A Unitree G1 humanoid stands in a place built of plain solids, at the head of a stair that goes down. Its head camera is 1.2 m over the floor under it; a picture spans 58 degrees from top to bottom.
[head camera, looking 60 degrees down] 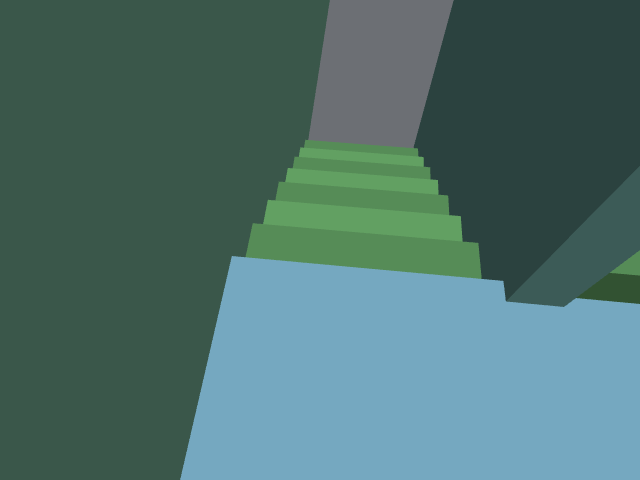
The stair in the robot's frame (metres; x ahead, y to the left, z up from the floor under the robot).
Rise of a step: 0.17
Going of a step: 0.23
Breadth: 0.84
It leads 6 degrees to the right of straight ahead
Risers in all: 8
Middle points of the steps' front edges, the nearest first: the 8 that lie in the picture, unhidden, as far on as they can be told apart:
0.59 -0.14 0.00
0.82 -0.16 -0.17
1.05 -0.19 -0.35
1.29 -0.21 -0.52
1.52 -0.23 -0.70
1.75 -0.26 -0.87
1.98 -0.28 -1.04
2.21 -0.31 -1.22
